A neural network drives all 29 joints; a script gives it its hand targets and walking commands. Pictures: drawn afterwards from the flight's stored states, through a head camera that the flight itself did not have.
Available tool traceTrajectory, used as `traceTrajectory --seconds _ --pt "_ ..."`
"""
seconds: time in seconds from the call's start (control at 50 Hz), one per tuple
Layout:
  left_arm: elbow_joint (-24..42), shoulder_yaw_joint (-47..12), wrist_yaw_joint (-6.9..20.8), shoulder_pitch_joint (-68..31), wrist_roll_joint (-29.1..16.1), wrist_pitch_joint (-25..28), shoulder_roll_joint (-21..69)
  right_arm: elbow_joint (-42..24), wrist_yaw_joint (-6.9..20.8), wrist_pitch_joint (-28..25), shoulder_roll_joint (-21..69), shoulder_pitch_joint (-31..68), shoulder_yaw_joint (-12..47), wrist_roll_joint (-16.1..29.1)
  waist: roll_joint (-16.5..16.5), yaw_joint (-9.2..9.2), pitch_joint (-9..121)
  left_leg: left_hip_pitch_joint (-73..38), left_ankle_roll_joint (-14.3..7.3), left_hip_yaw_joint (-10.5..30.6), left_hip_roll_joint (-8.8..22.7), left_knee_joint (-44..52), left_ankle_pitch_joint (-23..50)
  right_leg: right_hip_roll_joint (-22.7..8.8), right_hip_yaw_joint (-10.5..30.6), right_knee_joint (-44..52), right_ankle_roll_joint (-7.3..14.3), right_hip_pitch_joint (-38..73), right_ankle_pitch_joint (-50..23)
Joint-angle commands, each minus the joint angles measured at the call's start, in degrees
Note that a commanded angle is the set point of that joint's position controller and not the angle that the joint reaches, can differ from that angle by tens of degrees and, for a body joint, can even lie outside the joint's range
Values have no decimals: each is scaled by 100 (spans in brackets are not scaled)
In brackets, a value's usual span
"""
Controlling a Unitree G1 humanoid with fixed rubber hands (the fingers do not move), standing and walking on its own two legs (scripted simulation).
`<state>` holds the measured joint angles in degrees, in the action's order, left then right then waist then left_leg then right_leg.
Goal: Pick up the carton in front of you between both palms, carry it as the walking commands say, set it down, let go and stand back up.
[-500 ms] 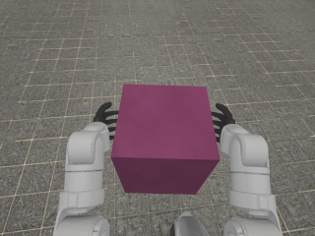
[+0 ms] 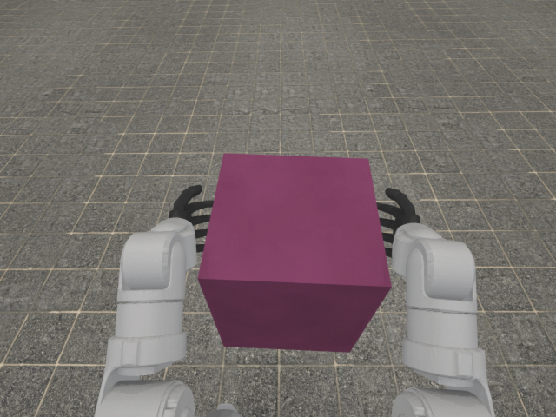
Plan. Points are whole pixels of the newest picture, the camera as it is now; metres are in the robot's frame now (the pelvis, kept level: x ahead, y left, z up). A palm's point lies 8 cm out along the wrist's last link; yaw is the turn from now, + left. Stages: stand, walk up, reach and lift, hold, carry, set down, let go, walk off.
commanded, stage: carry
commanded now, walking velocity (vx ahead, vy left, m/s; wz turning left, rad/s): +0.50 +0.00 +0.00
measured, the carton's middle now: (290, 259) +0.36 +0.01 +0.03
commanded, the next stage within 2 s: none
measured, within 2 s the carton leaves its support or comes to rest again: neither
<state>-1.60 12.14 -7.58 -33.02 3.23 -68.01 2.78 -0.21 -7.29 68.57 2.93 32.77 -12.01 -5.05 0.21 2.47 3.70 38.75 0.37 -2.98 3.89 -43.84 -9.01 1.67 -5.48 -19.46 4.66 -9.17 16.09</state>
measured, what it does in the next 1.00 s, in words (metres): walks ahead: left foot, then right foot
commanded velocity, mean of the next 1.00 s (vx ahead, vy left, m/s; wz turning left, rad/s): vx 0.50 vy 0.00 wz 0.00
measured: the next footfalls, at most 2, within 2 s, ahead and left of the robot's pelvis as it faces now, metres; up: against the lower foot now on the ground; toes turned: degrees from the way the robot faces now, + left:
left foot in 0.14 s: +0.26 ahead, +0.12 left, +0.00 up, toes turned +6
right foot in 0.60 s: +0.56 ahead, -0.11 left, +0.00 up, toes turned -12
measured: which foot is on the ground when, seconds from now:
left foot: up 0.00-0.12, down 0.14-0.64, up 0.66-1.00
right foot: down 0.00-0.16, up 0.18-0.58, down 0.60-1.00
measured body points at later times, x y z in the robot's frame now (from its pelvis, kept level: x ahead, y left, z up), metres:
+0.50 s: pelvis +0.32 +0.02 +0.00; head +0.30 +0.04 +0.45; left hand +0.59 +0.16 +0.08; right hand +0.58 -0.14 +0.09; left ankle +0.22 +0.11 -0.75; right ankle +0.45 -0.13 -0.71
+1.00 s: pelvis +0.62 -0.01 +0.00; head +0.60 -0.02 +0.45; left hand +0.89 +0.14 +0.09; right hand +0.90 -0.16 +0.09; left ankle +0.76 +0.13 -0.71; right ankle +0.52 -0.10 -0.75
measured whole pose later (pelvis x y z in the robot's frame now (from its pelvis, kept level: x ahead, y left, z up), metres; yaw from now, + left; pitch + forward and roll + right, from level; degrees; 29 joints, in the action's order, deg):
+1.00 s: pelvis +0.62 -0.01 +0.00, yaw +0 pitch +4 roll +1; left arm 20.3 4.8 -5.0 -7.9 6.2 -69.9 7.5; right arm -21.1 -5.0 70.0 7.5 8.1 -5.7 -7.2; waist 0.4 0.7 8.0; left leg 33.5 1.1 -7.8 6.1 -33.3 -4.1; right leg -2.0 -12.0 -13.3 0.6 -1.9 15.5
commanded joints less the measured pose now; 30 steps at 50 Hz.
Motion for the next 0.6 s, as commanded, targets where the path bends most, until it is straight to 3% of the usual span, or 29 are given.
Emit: traceTrajectory --seconds 0.0,0.06,0.08,0.1,0.12,0.14,0.16,0.18,0.22,0.26,0.32,0.36,0.5,0.54,0.58 --pt "516 -3846 1655 -3194 -2360 -80 6103 -211 1250 -16 6061 2974 3942 2114 -781 70 1759 168 -12 -412 -227 863 528 -1275 758 57 377 2153 -3929" --pt "655 -3910 1654 -2503 -2108 -131 6095 -429 1400 68 6220 2547 4065 2139 -894 -20 1603 -762 -113 -791 -478 1808 783 -1192 360 -301 108 2020 -4876" --pt "733 -3968 1662 -2287 -2078 -134 6110 -437 1451 78 6231 2300 4093 2133 -891 -130 1778 -1612 -156 -987 -612 2147 943 -1145 147 -776 -43 1764 -5138" --pt "847 -4036 1676 -2134 -2048 -133 6103 -466 1501 71 6251 2051 4136 2131 -750 -271 2078 -2867 -202 -1014 -582 2292 947 -1026 -125 -1500 -238 1184 -4719" --pt "977 -4119 1703 -2034 -2034 -130 6074 -525 1556 62 6238 1826 4154 2114 -347 -397 2503 -4258 -352 -18 208 2099 758 -921 -202 -2585 -407 126 -2970" --pt "1117 -4250 1742 -2055 -2109 -166 6246 -551 1573 18 6084 1728 4120 1965 916 -329 3046 -5797 -1236 2476 1757 1985 918 -398 -139 -4125 -606 -1749 -1202" --pt "1290 -4347 1773 -2041 -2135 -149 6183 -640 1598 -24 6243 1547 4207 2021 1478 -383 2736 -5968 -1576 3479 1979 2555 1258 104 161 -4982 -614 -3016 1159" --pt "1368 -4447 1777 -1957 -2148 -98 6358 -982 1627 -53 6281 1559 4286 2116 1141 -374 2486 -5699 -1519 2960 1910 2513 1251 -297 531 -5423 -467 -3327 1181" --pt "1691 -4524 1746 -1637 -2103 31 6427 -1566 1679 -128 6447 1530 4522 2268 248 -337 2128 -4738 -1109 2023 1619 2760 1196 -720 631 -4848 -425 -3125 577" --pt "1972 -4625 1671 -1203 -2000 122 6363 -1837 1734 -179 6568 1241 4688 2383 393 -296 2105 -4191 -885 1359 1393 3065 772 -784 476 -4115 -519 -2674 185" --pt "2274 -4765 1588 -545 -1900 170 6299 -2063 1799 -175 6269 548 4701 2433 647 -294 1967 -4082 -911 827 1244 3358 614 -741 179 -3106 -665 -2602 -97" --pt "2406 -4788 1555 -287 -1870 148 6100 -2181 1825 -130 6017 307 4708 2441 722 -310 1727 -4096 -851 482 1090 3373 938 -705 6 -2368 -704 -2624 -500" --pt "2557 -4748 1580 -82 -1926 -182 5384 -2130 1755 128 5285 -111 4522 2185 860 -397 944 -4189 -657 -109 911 3155 1812 -503 -521 -1050 -524 -2320 -1366" --pt "2480 -4668 1604 -100 -1933 -281 5237 -2051 1725 207 5156 -84 4481 2133 914 -371 843 -4102 -550 -206 946 2799 2013 -444 -647 -791 -429 -1855 -1258" --pt "2293 -4545 1622 -13 -1905 -339 5172 -2005 1706 279 5066 8 4483 2113 626 -230 1265 -3463 -291 -680 666 1418 2483 -146 -990 -550 -337 -184 -803"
